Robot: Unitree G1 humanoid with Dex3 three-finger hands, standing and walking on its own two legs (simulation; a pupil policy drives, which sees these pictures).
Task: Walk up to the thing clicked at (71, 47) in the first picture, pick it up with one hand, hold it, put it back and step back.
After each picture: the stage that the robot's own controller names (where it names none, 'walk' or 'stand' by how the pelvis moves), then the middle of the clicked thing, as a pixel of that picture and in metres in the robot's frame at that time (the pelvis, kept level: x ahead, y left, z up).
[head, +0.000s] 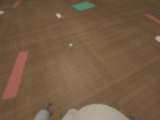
stand; (71, 46) +1.36 +0.44 -0.72
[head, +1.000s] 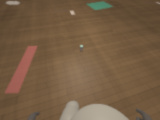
walk; (81, 47) +1.27 +0.20 -0.70
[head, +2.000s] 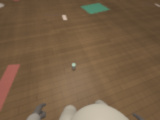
walk; (73, 66) +0.79 +0.22 -0.71
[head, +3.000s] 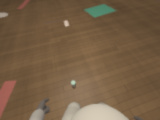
walk; (73, 83) +0.47 +0.23 -0.69
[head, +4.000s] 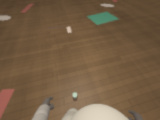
stand; (75, 95) +0.35 +0.17 -0.72
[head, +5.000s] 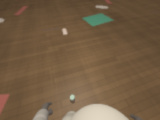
stand; (72, 98) +0.33 +0.19 -0.72
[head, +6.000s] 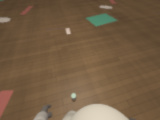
stand; (73, 96) +0.35 +0.19 -0.73
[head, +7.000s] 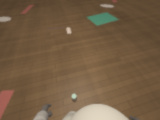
stand; (74, 97) +0.34 +0.18 -0.73
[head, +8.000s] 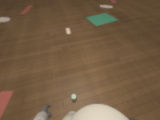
go down; (74, 97) +0.34 +0.18 -0.73
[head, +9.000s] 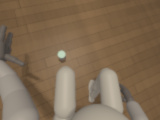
go down; (62, 55) +0.44 +0.20 -0.33
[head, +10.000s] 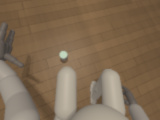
approach; (63, 56) +0.44 +0.20 -0.31
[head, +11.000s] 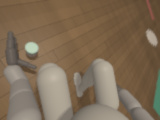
close in; (31, 50) +0.43 +0.25 -0.23
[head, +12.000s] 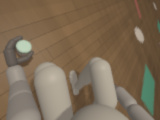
close; (23, 49) +0.42 +0.26 -0.23
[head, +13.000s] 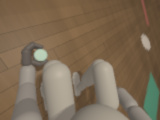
lift; (39, 55) +0.37 +0.22 -0.21
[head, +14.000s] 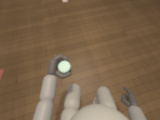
lift; (65, 69) +0.32 +0.17 +0.01
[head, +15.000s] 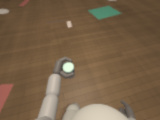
hold; (69, 71) +0.32 +0.15 +0.03
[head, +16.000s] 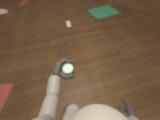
hold; (69, 72) +0.32 +0.16 +0.01
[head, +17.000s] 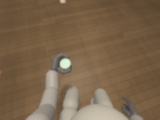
crouch; (66, 66) +0.36 +0.16 -0.04
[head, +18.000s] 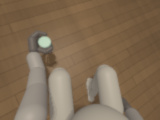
lower; (46, 45) +0.46 +0.24 -0.11
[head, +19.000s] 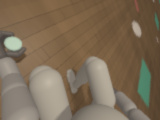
lower; (14, 46) +0.44 +0.28 -0.23
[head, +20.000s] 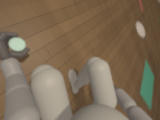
lower; (17, 46) +0.43 +0.27 -0.23
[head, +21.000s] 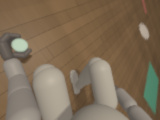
lower; (20, 47) +0.42 +0.28 -0.22
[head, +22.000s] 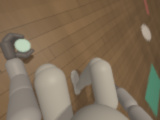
lower; (23, 47) +0.42 +0.27 -0.22
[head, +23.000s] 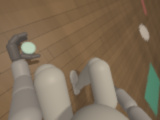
open; (28, 50) +0.42 +0.24 -0.23
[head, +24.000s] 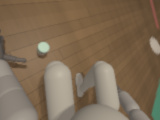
stand; (42, 49) +0.42 +0.23 -0.25
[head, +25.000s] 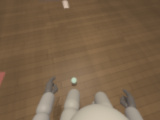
stand; (74, 81) +0.38 +0.15 -0.58
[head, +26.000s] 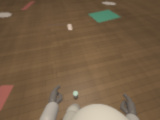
stand; (75, 94) +0.36 +0.15 -0.67
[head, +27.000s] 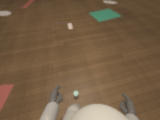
stand; (76, 94) +0.35 +0.14 -0.67
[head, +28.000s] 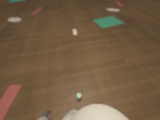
stand; (79, 96) +0.38 +0.13 -0.72
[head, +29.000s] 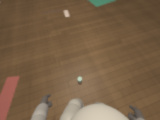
walk; (79, 80) +0.45 +0.11 -0.70
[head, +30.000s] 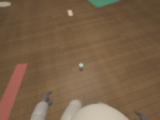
walk; (81, 66) +0.71 +0.14 -0.70
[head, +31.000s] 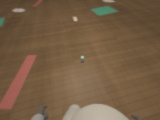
stand; (82, 59) +1.03 +0.16 -0.70
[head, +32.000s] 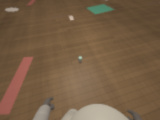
stand; (80, 59) +1.00 +0.17 -0.72
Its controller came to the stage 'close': yes
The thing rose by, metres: 0.73
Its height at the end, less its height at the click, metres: +0.00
